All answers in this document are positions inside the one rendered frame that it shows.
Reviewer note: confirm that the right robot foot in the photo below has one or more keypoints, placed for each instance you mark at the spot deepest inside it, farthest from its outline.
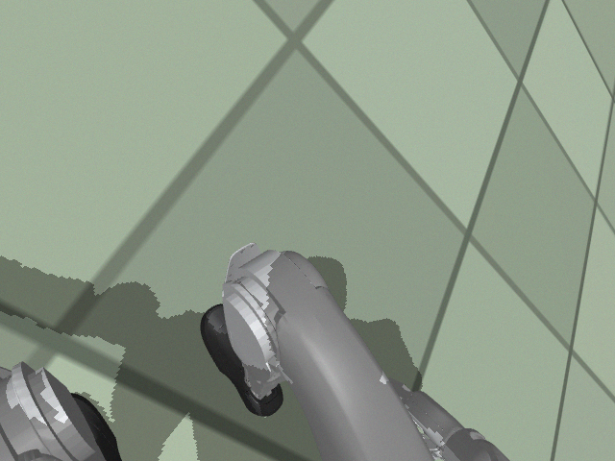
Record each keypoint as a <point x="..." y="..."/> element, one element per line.
<point x="216" y="338"/>

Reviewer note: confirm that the left robot foot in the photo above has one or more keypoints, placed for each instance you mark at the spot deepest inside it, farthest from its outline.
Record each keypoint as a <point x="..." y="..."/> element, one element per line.
<point x="102" y="433"/>

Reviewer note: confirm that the right robot arm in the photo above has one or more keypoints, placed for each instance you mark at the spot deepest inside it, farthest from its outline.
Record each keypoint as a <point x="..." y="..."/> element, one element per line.
<point x="469" y="445"/>

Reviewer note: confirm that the right robot hand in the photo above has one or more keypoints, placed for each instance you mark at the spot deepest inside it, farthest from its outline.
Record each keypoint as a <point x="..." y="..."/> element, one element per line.
<point x="437" y="424"/>

